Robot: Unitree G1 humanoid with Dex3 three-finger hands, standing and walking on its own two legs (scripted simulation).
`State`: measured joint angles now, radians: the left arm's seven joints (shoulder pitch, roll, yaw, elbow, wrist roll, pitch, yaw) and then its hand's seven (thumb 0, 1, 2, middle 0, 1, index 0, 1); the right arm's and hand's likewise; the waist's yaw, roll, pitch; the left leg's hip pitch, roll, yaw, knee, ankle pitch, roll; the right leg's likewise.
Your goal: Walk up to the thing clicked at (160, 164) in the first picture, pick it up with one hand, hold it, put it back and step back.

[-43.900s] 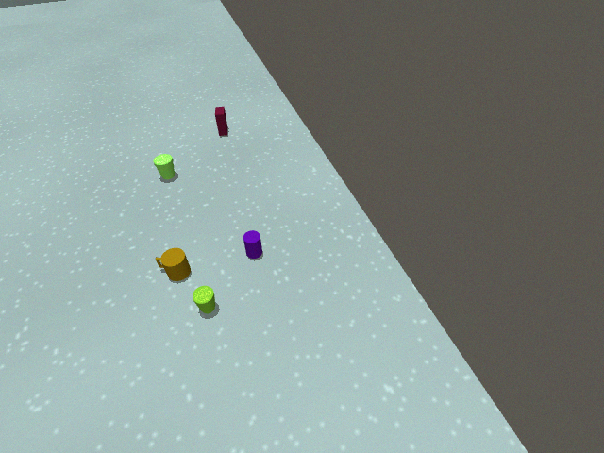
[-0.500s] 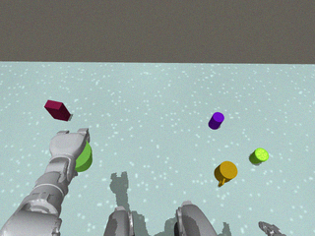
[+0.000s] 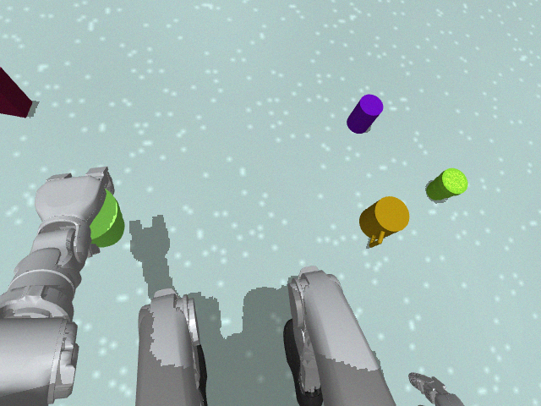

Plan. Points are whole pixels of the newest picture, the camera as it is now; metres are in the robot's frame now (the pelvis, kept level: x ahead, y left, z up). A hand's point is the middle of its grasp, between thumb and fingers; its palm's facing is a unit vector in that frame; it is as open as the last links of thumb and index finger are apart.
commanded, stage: crouch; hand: left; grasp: from above
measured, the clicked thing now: (96, 222) +0.44 +0.24 -0.20
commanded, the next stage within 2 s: lower in 0.82 s
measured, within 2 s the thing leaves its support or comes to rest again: rests again in 1.66 s
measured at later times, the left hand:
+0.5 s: hand (100, 225) +0.45 +0.25 -0.25, palm faces -0.47 -0.04 -0.88, open 11.6 cm
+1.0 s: hand (106, 225) +0.46 +0.25 -0.29, palm faces -0.47 -0.03 -0.88, open 11.6 cm
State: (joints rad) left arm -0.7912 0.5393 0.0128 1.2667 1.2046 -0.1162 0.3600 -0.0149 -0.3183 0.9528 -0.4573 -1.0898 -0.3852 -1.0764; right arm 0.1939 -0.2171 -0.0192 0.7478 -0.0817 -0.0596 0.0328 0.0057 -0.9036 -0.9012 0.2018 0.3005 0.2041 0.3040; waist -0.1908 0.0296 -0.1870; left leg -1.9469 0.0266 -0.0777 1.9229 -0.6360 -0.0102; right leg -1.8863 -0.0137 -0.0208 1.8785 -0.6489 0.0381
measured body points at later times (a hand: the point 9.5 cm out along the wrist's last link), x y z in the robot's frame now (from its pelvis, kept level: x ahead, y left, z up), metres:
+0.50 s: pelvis +0.00 +0.00 -0.07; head +0.24 +0.05 +0.31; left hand +0.47 +0.25 -0.20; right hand +0.05 -0.28 -0.18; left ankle +0.08 +0.12 -0.44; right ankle +0.08 -0.14 -0.44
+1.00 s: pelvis -0.01 +0.00 -0.12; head +0.23 +0.05 +0.26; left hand +0.48 +0.25 -0.24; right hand +0.01 -0.28 -0.23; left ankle +0.08 +0.12 -0.44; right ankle +0.08 -0.14 -0.44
